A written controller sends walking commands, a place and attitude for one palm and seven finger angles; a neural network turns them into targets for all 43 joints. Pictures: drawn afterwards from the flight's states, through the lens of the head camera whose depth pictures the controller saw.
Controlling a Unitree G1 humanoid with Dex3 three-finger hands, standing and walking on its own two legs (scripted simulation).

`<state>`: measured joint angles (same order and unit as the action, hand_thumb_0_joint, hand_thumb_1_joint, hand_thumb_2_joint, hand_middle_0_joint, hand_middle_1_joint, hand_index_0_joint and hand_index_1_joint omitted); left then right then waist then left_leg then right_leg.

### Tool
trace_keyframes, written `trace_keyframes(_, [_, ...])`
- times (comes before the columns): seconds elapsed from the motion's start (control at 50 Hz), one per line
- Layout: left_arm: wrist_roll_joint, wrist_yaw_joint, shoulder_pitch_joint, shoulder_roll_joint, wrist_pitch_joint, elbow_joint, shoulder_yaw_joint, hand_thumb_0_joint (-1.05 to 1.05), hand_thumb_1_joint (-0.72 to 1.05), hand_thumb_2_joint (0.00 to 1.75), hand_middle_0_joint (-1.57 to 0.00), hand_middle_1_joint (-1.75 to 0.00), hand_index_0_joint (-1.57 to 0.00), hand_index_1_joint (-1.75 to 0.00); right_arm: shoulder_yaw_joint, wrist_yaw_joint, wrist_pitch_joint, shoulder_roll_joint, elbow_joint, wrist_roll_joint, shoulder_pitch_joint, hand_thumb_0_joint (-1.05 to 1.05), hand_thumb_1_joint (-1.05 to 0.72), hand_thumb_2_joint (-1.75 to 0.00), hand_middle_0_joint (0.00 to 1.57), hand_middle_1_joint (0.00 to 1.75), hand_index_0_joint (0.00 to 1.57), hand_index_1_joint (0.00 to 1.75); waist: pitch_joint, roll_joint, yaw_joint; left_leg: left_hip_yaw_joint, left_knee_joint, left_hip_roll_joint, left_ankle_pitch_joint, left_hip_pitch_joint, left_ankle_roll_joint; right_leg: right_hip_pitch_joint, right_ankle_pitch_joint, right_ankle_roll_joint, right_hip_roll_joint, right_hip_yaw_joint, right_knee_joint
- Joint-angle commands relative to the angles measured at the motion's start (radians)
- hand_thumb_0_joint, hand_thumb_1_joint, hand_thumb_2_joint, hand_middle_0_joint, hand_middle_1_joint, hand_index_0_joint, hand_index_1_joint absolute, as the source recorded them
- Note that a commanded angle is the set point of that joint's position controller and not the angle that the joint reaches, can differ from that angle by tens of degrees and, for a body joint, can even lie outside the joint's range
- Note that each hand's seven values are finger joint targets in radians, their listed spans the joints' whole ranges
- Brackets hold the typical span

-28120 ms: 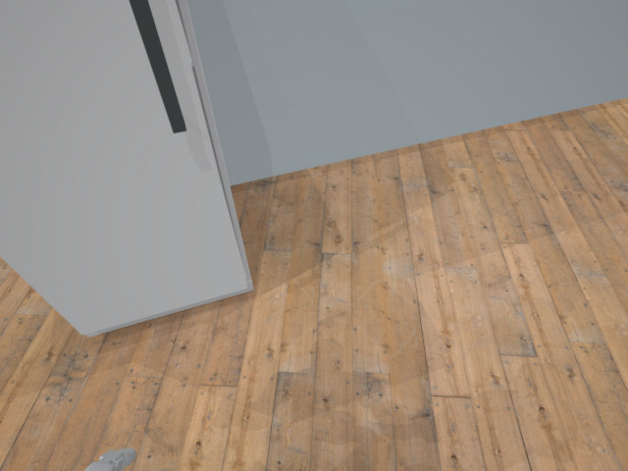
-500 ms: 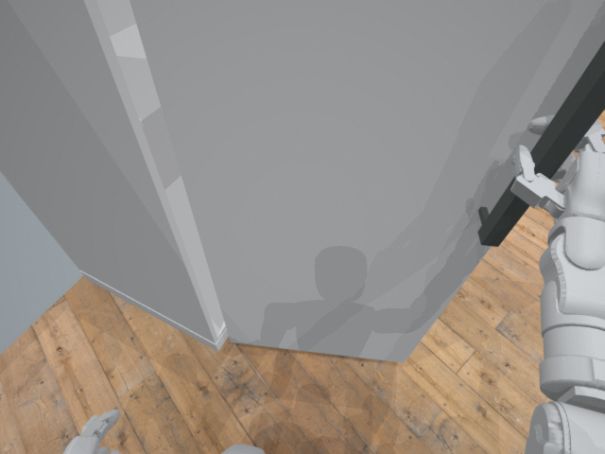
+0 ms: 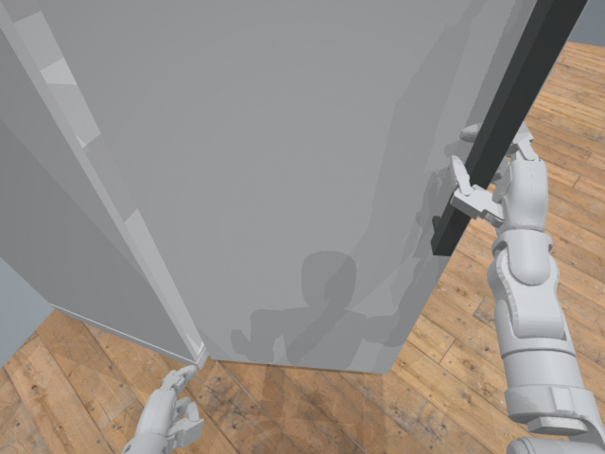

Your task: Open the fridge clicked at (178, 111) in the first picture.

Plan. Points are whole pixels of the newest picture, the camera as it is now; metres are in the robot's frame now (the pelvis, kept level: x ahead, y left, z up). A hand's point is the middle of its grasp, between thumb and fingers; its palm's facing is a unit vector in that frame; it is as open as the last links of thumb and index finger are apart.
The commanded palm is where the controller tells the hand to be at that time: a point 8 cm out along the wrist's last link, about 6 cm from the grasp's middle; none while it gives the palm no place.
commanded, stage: loosen the grip on the handle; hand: right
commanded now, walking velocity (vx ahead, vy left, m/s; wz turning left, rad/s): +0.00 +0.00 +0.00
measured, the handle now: (498, 106) +0.43 -0.18 +0.26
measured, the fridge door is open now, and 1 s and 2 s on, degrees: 74 71 71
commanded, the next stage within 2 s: slip the hand off the handle in 0.60 s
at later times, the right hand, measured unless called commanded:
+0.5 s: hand (460, 188) +0.40 -0.17 +0.17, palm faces +0.15 +0.98 -0.14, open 13.5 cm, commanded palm +0.36 -0.22 +0.17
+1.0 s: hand (498, 191) +0.40 -0.22 +0.16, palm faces +0.20 +0.97 -0.12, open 14.6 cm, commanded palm +0.37 -0.26 +0.16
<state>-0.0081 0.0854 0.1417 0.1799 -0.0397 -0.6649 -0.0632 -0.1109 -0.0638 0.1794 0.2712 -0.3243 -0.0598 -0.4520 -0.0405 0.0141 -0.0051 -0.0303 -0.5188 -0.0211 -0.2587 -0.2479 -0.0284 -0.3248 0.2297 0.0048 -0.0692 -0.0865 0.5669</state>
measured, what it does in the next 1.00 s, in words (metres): stands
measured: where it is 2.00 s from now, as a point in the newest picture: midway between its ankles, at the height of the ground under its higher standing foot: outside the picture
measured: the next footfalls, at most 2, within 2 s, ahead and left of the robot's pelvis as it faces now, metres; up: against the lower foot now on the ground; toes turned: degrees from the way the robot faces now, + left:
none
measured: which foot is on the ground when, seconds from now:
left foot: down 0.00-1.00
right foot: down 0.00-1.00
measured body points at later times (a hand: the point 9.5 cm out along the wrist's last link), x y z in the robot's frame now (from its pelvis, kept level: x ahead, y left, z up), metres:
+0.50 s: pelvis -0.01 +0.03 -0.01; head +0.00 +0.03 +0.44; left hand +0.06 +0.30 -0.12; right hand +0.38 -0.22 +0.18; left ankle +0.01 +0.14 -0.73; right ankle +0.05 -0.11 -0.73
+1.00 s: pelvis +0.03 +0.01 -0.01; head +0.05 +0.01 +0.44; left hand +0.18 +0.26 -0.10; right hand +0.38 -0.27 +0.17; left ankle +0.01 +0.14 -0.73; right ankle +0.05 -0.11 -0.73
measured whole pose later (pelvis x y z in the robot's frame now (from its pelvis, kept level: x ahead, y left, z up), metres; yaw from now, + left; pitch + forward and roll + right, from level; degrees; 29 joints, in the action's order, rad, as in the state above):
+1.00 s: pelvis +0.03 +0.01 -0.01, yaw +1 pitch +5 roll +1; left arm -0.02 0.06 0.24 0.24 -0.10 -0.64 -0.02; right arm -0.31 0.11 0.27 0.36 -0.40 -0.13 -0.37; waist 0.07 0.00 -0.01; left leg -0.01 -0.65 0.00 -0.36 -0.38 0.00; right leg -0.44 0.32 -0.01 -0.03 -0.02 0.67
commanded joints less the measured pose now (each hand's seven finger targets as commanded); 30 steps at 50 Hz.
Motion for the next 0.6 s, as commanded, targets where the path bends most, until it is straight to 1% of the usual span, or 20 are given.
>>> trace_keyframes(0.0, [0.007,-0.014,-0.014,0.163,-0.074,0.139,0.142,0.0,0.9,0.9,-0.2,-0.3,-0.2,-0.3,-0.41,0.003,0.054,0.683,0.214,0.139,-1.052,0.0,-0.9,-0.9,0.45,1.4,0.45,1.4,0.162,-0.251,-0.049,0.157,0.2,-0.076,0.36,0.048,0.021,0.079,-0.16,0.04,-0.045,0.046,-0.005])
trace_keyframes(0.02, [0.0,-0.028,0.03,0.17,-0.129,0.098,0.104,0.0,0.9,0.9,-0.2,-0.3,-0.2,-0.3,-0.126,0.06,-0.029,0.237,-0.248,0.11,-0.727,0.0,-0.78,-0.84,0.45,1.4,0.45,1.4,0.437,-0.193,0.102,-0.024,-0.049,0.027,0.452,0.044,0.079,0.181,-0.336,0.015,0.056,0.056,-0.158])
trace_keyframes(0.04, [-0.037,-0.034,0.093,0.193,-0.131,0.106,0.135,0.0,0.9,0.9,-0.2,-0.3,-0.2,-0.3,-0.159,0.096,-0.019,0.144,-0.1,0.036,-0.522,0.0,-0.66,-0.78,0.45,1.4,0.45,1.4,0.517,-0.048,0.031,-0.056,-0.052,0.028,0.305,-0.046,0.062,0.281,-0.379,-0.012,0.037,0.071,-0.079])
trace_keyframes(0.06, [-0.031,-0.036,0.076,0.203,-0.135,0.103,0.129,0.0,0.9,0.9,-0.2,-0.3,-0.2,-0.3,-0.195,0.116,-0.008,0.176,-0.121,0.002,-0.445,0.0,-0.54,-0.73,0.45,1.4,0.45,1.4,0.502,0.203,-0.005,-0.041,-0.033,0.007,0.208,-0.096,0.069,0.371,-0.356,-0.042,0.036,0.065,-0.06])
trace_keyframes(0.08, [-0.02,-0.036,0.084,0.201,-0.124,0.103,0.112,0.0,0.9,0.9,-0.2,-0.3,-0.2,-0.3,-0.252,0.108,0.025,0.244,-0.07,-0.034,-0.445,0.0,-0.42,-0.67,0.45,1.4,0.45,1.4,0.459,0.225,-0.016,-0.042,0.004,0.016,0.137,-0.095,0.062,0.34,-0.221,-0.046,0.043,0.087,-0.077])
trace_keyframes(0.12, [-0.016,-0.034,0.053,0.191,-0.131,0.122,0.103,0.0,0.9,0.9,-0.2,-0.3,-0.2,-0.3,-0.143,0.089,0.096,0.178,-0.046,-0.017,-0.561,0.0,-0.17,-0.55,0.45,1.4,0.45,1.4,0.299,0.037,0.041,-0.027,0.024,0.025,0.013,-0.146,0.051,0.174,0.031,-0.012,0.038,0.086,-0.092])
trace_keyframes(0.14, [-0.016,-0.038,0.062,0.195,-0.135,0.124,0.104,0.0,0.9,0.9,-0.2,-0.3,-0.2,-0.3,-0.136,0.074,0.133,0.185,-0.07,-0.002,-0.562,0.0,-0.05,-0.49,0.45,1.4,0.45,1.4,0.25,-0.014,0.046,-0.022,0.025,0.028,-0.057,-0.177,0.048,0.115,0.128,-0.003,0.037,0.086,-0.099])
trace_keyframes(0.16, [-0.013,-0.039,0.061,0.204,-0.137,0.127,0.109,0.0,0.9,0.9,-0.2,-0.3,-0.2,-0.3,-0.153,0.059,0.168,0.217,-0.07,0.013,-0.574,0.0,0.07,-0.43,0.45,1.4,0.45,1.4,0.243,-0.054,0.05,-0.019,0.023,0.027,-0.08,-0.17,0.05,0.086,0.153,0.003,0.037,0.084,-0.092])
trace_keyframes(0.2, [-0.014,-0.043,0.059,0.211,-0.144,0.136,0.109,0.0,0.9,0.9,-0.2,-0.3,-0.2,-0.3,-0.134,0.056,0.219,0.23,-0.09,0.022,-0.573,0.0,0.31,-0.32,0.45,1.4,0.45,1.4,0.259,-0.052,0.044,0.0,0.02,0.028,-0.15,-0.189,0.049,0.057,0.202,0.009,0.047,0.066,-0.079])
trace_keyframes(0.22, [-0.016,-0.042,0.059,0.213,-0.147,0.136,0.109,0.0,0.9,0.9,-0.2,-0.3,-0.2,-0.3,-0.133,0.059,0.239,0.25,-0.083,0.024,-0.597,0.0,0.43,-0.26,0.44,1.38,0.44,1.38,0.262,-0.017,0.041,0.009,0.017,0.028,-0.171,-0.194,0.051,0.049,0.217,0.009,0.051,0.061,-0.072])
trace_keyframes(0.24, [-0.016,-0.04,0.063,0.215,-0.149,0.138,0.11,0.0,0.9,0.9,-0.2,-0.3,-0.2,-0.3,-0.133,0.062,0.251,0.261,-0.086,0.025,-0.595,0.0,0.55,-0.2,0.42,1.37,0.42,1.37,0.271,-0.014,0.039,0.017,0.017,0.028,-0.189,-0.188,0.052,0.038,0.224,0.011,0.055,0.056,-0.065])
trace_keyframes(0.28, [-0.021,-0.036,0.07,0.221,-0.149,0.133,0.111,0.0,0.9,0.9,-0.2,-0.3,-0.2,-0.3,-0.131,0.072,0.26,0.283,-0.094,0.023,-0.608,0.0,0.55,-0.2,0.4,1.33,0.4,1.33,0.277,-0.01,0.047,0.036,0.029,0.027,-0.213,-0.186,0.049,0.02,0.223,0.017,0.061,0.049,-0.049])
trace_keyframes(0.3, [-0.023,-0.033,0.072,0.219,-0.151,0.132,0.109,0.0,0.9,0.9,-0.2,-0.3,-0.2,-0.3,-0.111,0.081,0.257,0.262,-0.103,0.013,-0.6,0.0,0.55,-0.2,0.38,1.32,0.38,1.32,0.269,-0.025,0.05,0.043,0.037,0.026,-0.239,-0.193,0.047,0.013,0.233,0.018,0.065,0.048,-0.043])
trace_keyframes(0.32, [-0.026,-0.028,0.072,0.221,-0.155,0.126,0.109,0.0,0.9,0.9,-0.2,-0.3,-0.2,-0.3,-0.106,0.088,0.256,0.265,-0.096,0.003,-0.615,0.0,0.55,-0.2,0.37,1.3,0.37,1.3,0.266,-0.008,0.053,0.049,0.043,0.025,-0.252,-0.195,0.046,0.01,0.237,0.018,0.067,0.047,-0.039])
trace_keyframes(0.36, [-0.026,-0.019,0.076,0.226,-0.157,0.118,0.112,0.0,0.9,0.9,-0.2,-0.3,-0.2,-0.3,-0.157,0.091,0.25,0.302,-0.079,-0.028,-0.588,0.0,0.55,-0.2,0.34,1.27,0.34,1.27,0.29,-0.025,0.04,0.06,0.052,0.025,-0.247,-0.162,0.047,0.006,0.22,0.021,0.069,0.053,-0.034])
trace_keyframes(0.38, [-0.028,-0.017,0.072,0.223,-0.158,0.119,0.109,0.0,0.9,0.9,-0.2,-0.3,-0.2,-0.3,-0.145,0.095,0.244,0.284,-0.067,-0.039,-0.575,0.0,0.55,-0.2,0.33,1.25,0.33,1.25,0.304,-0.009,0.039,0.065,0.052,0.023,-0.238,-0.154,0.044,0.004,0.201,0.022,0.071,0.048,-0.029])
trace_keyframes(0.4, [-0.023,-0.012,0.086,0.226,-0.157,0.109,0.11,0.0,0.9,0.9,-0.2,-0.3,-0.2,-0.3,-0.213,0.094,0.24,0.359,-0.094,-0.036,-0.517,0.0,0.55,-0.2,0.32,1.23,0.32,1.23,0.29,-0.026,0.023,0.077,0.058,0.021,-0.237,-0.136,0.043,-0.023,0.185,0.025,0.073,0.048,-0.023])
trace_keyframes(0.44, [-0.022,-0.012,0.074,0.217,-0.157,0.121,0.104,0.0,0.9,0.9,-0.2,-0.3,-0.2,-0.3,-0.18,0.103,0.236,0.314,-0.039,-0.044,-0.485,0.0,0.55,-0.2,0.29,1.2,0.29,1.2,0.287,-0.014,0.02,0.072,0.053,0.019,-0.187,-0.124,0.042,-0.019,0.141,0.029,0.074,0.047,-0.021])
trace_keyframes(0.46, [-0.019,-0.01,0.08,0.221,-0.155,0.116,0.107,0.0,0.9,0.9,-0.2,-0.3,-0.2,-0.3,-0.217,0.1,0.232,0.338,-0.049,-0.052,-0.443,0.0,0.55,-0.2,0.28,1.18,0.28,1.18,0.289,-0.044,0.013,0.074,0.054,0.021,-0.166,-0.109,0.041,-0.024,0.119,0.032,0.071,0.051,-0.016])
trace_keyframes(0.58, [-0.019,-0.007,0.089,0.214,-0.144,0.115,0.105,0.0,0.9,0.9,-0.2,-0.3,-0.2,-0.3,-0.252,0.113,0.188,0.331,0.018,-0.083,-0.364,0.0,0.55,-0.2,0.25,1.15,0.25,1.15,0.312,-0.051,0.011,0.058,0.02,0.024,0.044,-0.074,0.029,-0.006,-0.015,0.032,0.072,0.039,0.003])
